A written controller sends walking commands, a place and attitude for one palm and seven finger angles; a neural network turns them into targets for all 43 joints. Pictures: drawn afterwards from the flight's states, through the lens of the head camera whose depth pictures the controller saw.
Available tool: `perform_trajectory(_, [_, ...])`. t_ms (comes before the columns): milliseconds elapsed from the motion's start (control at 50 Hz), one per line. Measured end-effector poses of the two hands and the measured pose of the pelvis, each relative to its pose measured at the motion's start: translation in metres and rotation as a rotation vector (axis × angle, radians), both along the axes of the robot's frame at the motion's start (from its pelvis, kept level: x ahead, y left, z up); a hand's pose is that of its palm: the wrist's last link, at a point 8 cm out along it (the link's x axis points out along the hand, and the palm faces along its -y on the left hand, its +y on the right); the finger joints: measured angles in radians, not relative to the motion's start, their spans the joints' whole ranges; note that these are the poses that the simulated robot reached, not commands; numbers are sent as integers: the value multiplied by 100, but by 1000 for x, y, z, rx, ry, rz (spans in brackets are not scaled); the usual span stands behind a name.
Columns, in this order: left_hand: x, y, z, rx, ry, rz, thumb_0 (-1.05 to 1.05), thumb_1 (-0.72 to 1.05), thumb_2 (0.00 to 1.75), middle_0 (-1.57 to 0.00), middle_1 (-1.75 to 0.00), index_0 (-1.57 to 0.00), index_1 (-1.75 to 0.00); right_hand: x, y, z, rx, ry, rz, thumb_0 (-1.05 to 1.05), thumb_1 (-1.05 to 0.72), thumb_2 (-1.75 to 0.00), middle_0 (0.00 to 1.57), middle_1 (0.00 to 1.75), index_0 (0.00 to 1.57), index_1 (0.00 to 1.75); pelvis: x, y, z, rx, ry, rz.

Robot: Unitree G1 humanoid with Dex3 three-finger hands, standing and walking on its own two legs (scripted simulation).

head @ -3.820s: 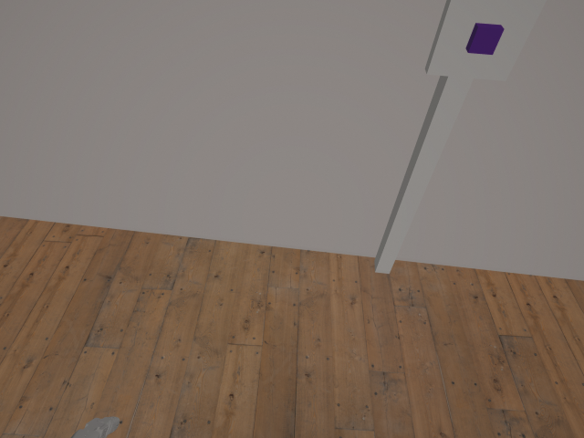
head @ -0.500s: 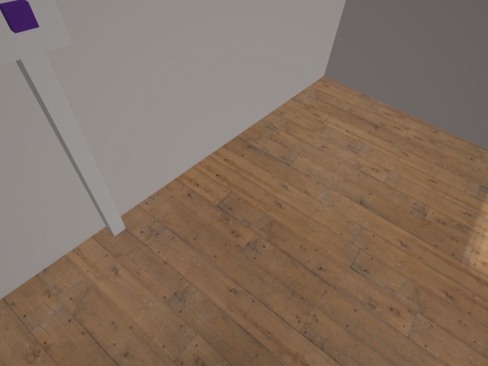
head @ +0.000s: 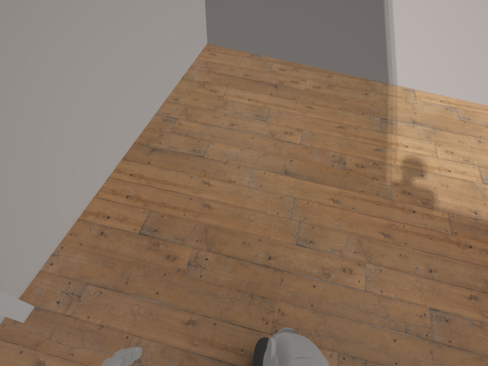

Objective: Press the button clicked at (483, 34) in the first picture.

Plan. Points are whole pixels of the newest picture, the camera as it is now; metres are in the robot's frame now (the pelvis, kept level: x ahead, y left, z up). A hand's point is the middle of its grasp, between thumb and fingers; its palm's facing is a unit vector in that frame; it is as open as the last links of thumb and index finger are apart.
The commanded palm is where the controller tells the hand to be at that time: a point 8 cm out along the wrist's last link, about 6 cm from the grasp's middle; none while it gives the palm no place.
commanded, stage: walk to a spot facing it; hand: left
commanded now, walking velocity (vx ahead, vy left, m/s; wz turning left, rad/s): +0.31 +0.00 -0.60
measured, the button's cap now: out of the picture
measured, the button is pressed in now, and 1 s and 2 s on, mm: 0 0 0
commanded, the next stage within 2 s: turn to face it in 0.62 s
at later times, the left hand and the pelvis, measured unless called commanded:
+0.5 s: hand (164, 299) +0.25 +0.16 -0.14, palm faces -0.13 -0.96 -0.23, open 7.4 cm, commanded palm none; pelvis +0.21 -0.03 +0.02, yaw -14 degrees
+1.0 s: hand (196, 182) +0.53 +0.12 -0.15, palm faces -0.36 -0.91 -0.21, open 7.4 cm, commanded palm none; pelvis +0.36 -0.02 +0.02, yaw -22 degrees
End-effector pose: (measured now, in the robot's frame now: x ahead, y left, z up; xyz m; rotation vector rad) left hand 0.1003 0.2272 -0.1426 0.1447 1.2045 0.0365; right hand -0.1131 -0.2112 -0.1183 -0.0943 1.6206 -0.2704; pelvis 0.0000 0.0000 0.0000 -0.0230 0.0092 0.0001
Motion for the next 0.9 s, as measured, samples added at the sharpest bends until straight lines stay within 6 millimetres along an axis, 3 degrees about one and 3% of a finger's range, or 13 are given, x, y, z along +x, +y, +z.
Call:
perform_trajectory(80, [72,-21,-7,24,-96,-59,1,91,90,-20,-30,-20,-30,23,-11,-19,30,50,-75,1,-91,-90,20,30,20,29,44,-19,-18,18,-12,-61])
perform_trajectory(140, [97,-28,-1,47,-103,-64,1,91,90,-20,-30,-20,-30,79,-28,-24,15,-47,-84,1,-91,-90,20,30,20,29,66,-29,-12,24,-35,-86])
perform_trajectory(260, [118,-31,25,97,-37,-100,1,91,90,-20,-30,-20,-30,230,-61,-11,-26,-385,-42,1,-91,-90,20,30,19,29,112,-35,10,41,-28,-153])
perform_trajectory(340, [130,-30,36,110,-1,-105,1,91,90,-20,-30,-20,-30,308,-69,1,-29,-534,-25,0,-91,-90,20,30,19,29,145,-35,17,47,-14,-190])
perform_trajectory(480, [149,-25,34,111,75,-70,1,91,90,-20,-30,-20,-30,402,-68,11,-24,-593,14,0,-91,-90,20,30,19,29,206,-31,18,41,8,-241])
perform_trajectory(640, [171,-7,11,98,276,-67,1,91,90,-20,-30,-21,-30,498,-55,13,-66,-633,14,1,-91,-90,20,30,19,29,286,-16,4,17,14,-327])
perform_trajectory(680, [190,0,1,93,319,-88,1,91,90,-20,-30,-21,-30,511,-54,14,-101,-656,-8,1,-91,-90,20,30,20,29,304,-12,-2,14,4,-360])
perform_trajectory(740, [236,6,-3,96,310,-167,1,91,90,-20,-30,-20,-30,503,-51,20,-138,-644,-72,0,-91,-90,20,30,20,29,322,-8,1,11,-22,-427])
perform_trajectory(820, [319,0,1,94,191,-264,1,91,90,-20,-30,-20,-30,462,-44,22,-170,-531,-164,0,-91,-90,20,30,20,29,337,-6,12,-13,-30,-438])
perform_trajectory(900, [392,-22,13,81,27,-309,1,91,90,-20,-30,-20,-30,411,-32,16,-149,-365,-241,0,-92,-90,20,30,20,29,349,-7,18,-14,-22,-421])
